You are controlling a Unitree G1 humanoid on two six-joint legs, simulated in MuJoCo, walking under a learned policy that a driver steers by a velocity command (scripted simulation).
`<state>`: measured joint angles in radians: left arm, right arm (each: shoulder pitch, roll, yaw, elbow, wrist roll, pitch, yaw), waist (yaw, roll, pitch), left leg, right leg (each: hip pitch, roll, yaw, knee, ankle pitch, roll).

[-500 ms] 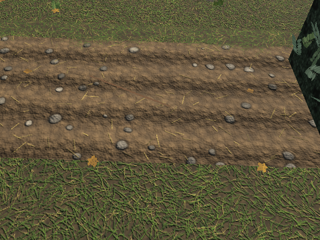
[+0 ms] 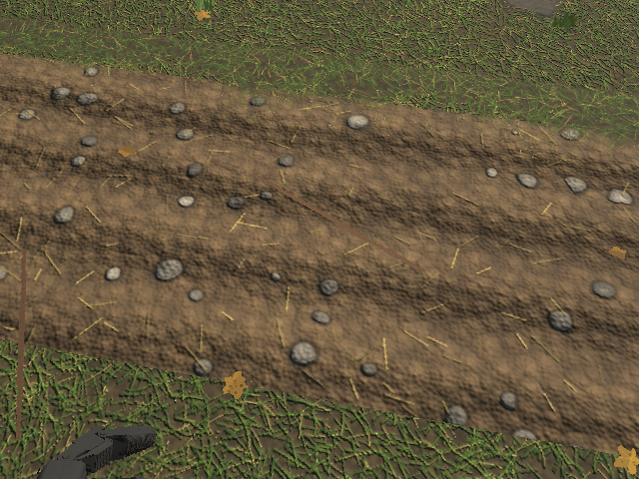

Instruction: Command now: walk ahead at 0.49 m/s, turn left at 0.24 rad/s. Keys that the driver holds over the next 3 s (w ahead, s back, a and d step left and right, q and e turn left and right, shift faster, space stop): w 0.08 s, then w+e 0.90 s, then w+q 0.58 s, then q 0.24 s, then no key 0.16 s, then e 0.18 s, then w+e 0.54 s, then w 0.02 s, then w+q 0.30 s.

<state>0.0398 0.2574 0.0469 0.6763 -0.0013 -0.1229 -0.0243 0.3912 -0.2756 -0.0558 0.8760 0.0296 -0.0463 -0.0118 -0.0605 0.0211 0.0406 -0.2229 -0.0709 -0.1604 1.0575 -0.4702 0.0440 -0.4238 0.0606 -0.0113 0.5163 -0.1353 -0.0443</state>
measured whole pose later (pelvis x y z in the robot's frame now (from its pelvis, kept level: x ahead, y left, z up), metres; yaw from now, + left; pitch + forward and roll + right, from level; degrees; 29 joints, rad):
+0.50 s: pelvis +0.27 +0.05 +0.01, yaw -8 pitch +2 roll +0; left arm 0.36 0.31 0.06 0.81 -0.03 -0.06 0.00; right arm 0.13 -0.25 -0.04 0.72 -0.01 -0.09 0.01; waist 0.03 -0.04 0.02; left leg -0.34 0.01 0.04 0.50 -0.19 0.01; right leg -0.41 -0.02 0.06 1.13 -0.40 -0.01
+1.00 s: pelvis +0.51 -0.06 +0.00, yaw -27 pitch +1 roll +1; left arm 0.18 0.30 0.07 0.65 -0.02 -0.04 -0.04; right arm 0.24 -0.31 -0.06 0.79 0.02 -0.10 0.00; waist -0.02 0.01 0.07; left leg -0.36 0.07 -0.01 1.20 -0.41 -0.01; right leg -0.41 0.07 -0.01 0.58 -0.19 -0.09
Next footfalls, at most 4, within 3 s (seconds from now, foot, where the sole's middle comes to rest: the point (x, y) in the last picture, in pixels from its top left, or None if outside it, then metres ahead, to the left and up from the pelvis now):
0.38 left None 0.37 0.15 -0.76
0.88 right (397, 413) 0.58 -0.17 -0.76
1.44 left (351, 267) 0.96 -0.11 -0.76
1.88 right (427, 207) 1.15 -0.33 -0.76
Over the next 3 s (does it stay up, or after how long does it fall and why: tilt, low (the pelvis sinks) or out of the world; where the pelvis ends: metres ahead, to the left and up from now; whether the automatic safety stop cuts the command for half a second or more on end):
stays up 1.32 -0.38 0.01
